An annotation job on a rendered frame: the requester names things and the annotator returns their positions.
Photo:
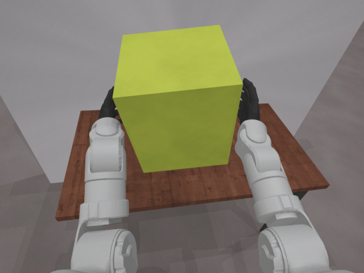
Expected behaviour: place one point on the table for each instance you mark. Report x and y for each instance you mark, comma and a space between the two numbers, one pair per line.
189, 186

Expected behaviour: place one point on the robot right upper arm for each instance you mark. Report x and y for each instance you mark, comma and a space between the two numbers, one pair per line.
292, 249

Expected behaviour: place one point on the carton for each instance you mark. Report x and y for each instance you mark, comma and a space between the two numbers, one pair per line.
178, 93

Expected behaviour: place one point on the right robot hand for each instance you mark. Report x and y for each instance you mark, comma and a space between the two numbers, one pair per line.
249, 107

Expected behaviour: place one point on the left robot hand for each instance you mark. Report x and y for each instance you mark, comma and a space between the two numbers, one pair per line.
107, 108

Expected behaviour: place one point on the robot left upper arm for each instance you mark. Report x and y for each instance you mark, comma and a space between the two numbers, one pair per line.
104, 251

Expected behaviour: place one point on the left robot forearm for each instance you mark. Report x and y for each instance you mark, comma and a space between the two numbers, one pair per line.
105, 182

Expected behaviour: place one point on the right robot forearm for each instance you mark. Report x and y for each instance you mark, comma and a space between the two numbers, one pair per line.
275, 204

